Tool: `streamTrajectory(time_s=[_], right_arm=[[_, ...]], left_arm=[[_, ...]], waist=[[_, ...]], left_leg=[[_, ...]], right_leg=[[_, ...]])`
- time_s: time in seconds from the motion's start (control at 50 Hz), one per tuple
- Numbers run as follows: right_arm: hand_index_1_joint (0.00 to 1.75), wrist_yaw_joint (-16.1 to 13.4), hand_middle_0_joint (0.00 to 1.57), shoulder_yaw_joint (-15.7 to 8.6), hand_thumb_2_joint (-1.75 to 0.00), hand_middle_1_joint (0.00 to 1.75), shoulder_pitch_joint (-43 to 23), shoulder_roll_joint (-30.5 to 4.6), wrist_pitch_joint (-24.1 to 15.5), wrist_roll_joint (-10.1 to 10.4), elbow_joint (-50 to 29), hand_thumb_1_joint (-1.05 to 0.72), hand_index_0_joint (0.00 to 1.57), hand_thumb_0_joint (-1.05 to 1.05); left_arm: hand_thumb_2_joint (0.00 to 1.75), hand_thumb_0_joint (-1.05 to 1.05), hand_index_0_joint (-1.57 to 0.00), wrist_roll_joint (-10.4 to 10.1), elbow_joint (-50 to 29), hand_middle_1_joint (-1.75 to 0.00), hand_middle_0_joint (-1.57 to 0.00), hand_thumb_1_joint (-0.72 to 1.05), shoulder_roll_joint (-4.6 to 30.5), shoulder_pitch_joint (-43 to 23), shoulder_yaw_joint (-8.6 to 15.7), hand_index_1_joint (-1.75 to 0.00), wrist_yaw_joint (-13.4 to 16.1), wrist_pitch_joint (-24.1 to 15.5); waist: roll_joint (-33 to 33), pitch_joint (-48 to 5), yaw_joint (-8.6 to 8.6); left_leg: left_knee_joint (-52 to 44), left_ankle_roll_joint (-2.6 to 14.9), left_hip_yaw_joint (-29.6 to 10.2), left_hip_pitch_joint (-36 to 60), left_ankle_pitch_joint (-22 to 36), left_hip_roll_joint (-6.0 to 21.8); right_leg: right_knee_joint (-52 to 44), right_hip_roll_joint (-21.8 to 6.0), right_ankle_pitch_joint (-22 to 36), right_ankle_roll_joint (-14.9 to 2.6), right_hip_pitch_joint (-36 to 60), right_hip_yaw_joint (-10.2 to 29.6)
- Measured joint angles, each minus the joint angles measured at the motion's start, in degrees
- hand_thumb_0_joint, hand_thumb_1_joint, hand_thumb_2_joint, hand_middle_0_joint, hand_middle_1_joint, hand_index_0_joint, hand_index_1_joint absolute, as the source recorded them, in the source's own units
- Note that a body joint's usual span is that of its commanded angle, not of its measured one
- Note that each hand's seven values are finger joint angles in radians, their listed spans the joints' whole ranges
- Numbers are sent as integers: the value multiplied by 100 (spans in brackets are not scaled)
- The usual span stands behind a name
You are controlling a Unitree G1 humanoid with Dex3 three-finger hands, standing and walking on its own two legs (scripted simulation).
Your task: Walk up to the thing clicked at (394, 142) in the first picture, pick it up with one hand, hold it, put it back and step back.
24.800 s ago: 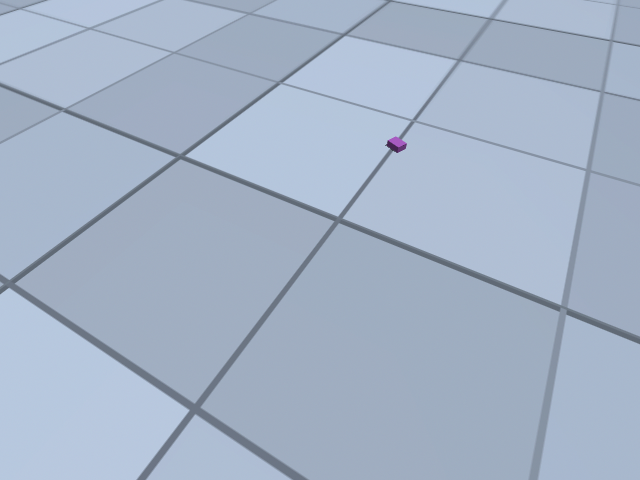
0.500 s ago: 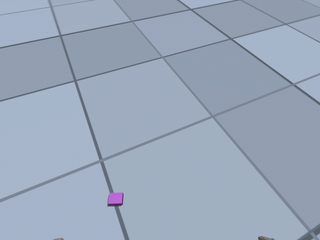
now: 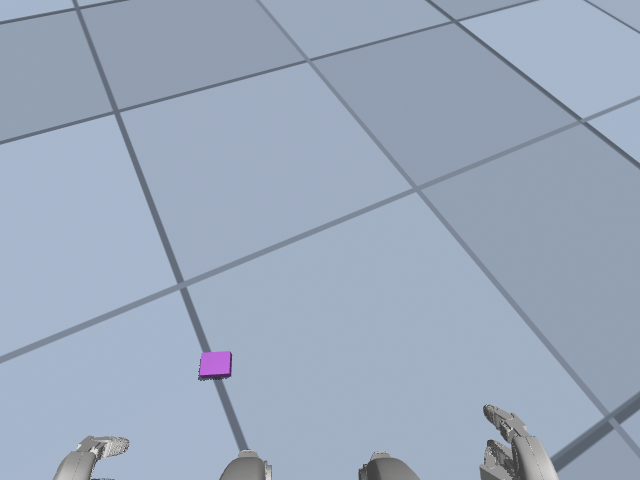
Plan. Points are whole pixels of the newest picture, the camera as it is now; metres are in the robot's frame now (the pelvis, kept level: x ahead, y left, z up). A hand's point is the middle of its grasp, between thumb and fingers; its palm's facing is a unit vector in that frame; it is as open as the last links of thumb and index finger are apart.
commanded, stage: rise first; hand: left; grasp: from above
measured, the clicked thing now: (216, 364) +0.46 +0.26 -0.70
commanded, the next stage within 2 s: none
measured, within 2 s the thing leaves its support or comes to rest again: neither
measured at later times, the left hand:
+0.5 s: hand out of the picture +0.13 +0.27 -0.19, palm faces -0.20 -0.84 -0.50, open 13.6 cm
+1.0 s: hand (153, 417) +0.27 +0.32 -0.39, palm faces -0.45 -0.35 -0.82, open 12.9 cm
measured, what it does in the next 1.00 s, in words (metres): lowers itself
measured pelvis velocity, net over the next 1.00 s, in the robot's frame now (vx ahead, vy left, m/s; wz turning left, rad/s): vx -0.08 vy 0.00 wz -0.05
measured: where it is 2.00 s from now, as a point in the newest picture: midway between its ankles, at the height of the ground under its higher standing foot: outside the picture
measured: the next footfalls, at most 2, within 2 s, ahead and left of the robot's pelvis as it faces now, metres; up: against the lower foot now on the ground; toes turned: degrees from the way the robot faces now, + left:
none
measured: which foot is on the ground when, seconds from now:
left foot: down 0.00-1.00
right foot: down 0.00-1.00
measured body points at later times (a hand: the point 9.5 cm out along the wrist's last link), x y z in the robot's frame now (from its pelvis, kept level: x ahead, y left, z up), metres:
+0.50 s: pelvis -0.01 +0.00 -0.06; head +0.11 +0.02 +0.38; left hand +0.14 +0.31 -0.16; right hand +0.18 -0.24 -0.14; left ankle +0.01 +0.14 -0.68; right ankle +0.00 -0.15 -0.68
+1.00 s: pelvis -0.08 +0.00 -0.26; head +0.13 +0.01 +0.13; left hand +0.29 +0.33 -0.34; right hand +0.08 -0.28 -0.40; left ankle +0.01 +0.14 -0.68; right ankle -0.01 -0.15 -0.68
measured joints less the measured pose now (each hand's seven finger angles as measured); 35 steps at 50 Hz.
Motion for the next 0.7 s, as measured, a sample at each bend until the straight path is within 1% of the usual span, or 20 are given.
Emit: streamTrajectory(time_s=[0.12,0.22,0.34,0.46,0.5,0.56,0.62,0.7], right_arm=[[30,-69,21,38,-90,30,-161,47,-117,-49,-187,-90,20,1],[30,-89,21,82,-90,30,-214,68,-208,-75,-353,-91,20,1],[30,-85,21,114,-91,30,-241,100,-278,-96,-491,-92,20,1],[30,-48,21,122,-91,30,-243,98,-317,-101,-560,-94,20,2],[30,-40,21,129,-91,30,-264,77,-358,-103,-563,-94,20,2],[30,-10,21,128,-91,30,-329,27,-451,-113,-549,-95,20,1],[30,29,21,99,-91,30,-455,-46,-551,-126,-464,-95,20,1],[30,90,21,29,-92,30,-627,-170,-612,-135,-286,-96,20,1]], left_arm=[[90,0,-21,69,-737,-89,-23,-43,53,385,-39,-92,-9,216],[90,0,-21,131,-1161,-89,-23,-45,90,599,-92,-92,-18,364],[88,0,-22,218,-1566,-88,-24,-45,100,797,-120,-91,-1,464],[86,0,-24,348,-1784,-87,-26,-45,143,849,-131,-90,20,452],[86,0,-25,456,-1693,-86,-26,-45,198,749,-138,-89,19,368],[85,0,-26,729,-1318,-85,-28,-45,358,424,-113,-88,22,98],[84,0,-27,1077,-900,-83,-29,-45,563,7,-46,-86,42,-301],[83,0,-29,1601,-475,-82,-31,-42,835,-584,-28,-85,64,-931]], waist=[[0,-78,-16],[34,-179,-36],[61,-273,-48],[72,-338,-35],[82,-355,-36],[70,-402,-34],[48,-453,-52],[32,-559,-61]], left_leg=[[495,-10,-67,-457,-219,17],[822,-13,-114,-806,-351,18],[1208,-15,-144,-1226,-493,24],[1612,-22,-180,-1685,-604,8],[1777,-24,-199,-1896,-638,-6],[2128,-31,-212,-2350,-713,-25],[2620,-48,-221,-2950,-828,-50],[3416,-73,-241,-3892,-1018,-75]], right_leg=[[445,29,-207,-1,-416,-43],[741,39,-336,2,-737,-73],[1112,57,-473,8,-1144,-80],[1525,56,-602,10,-1594,-90],[1699,50,-648,10,-1799,-98],[2085,45,-748,7,-2263,-87],[2621,41,-893,10,-2879,-60],[3459,53,-1115,30,-3834,-18]])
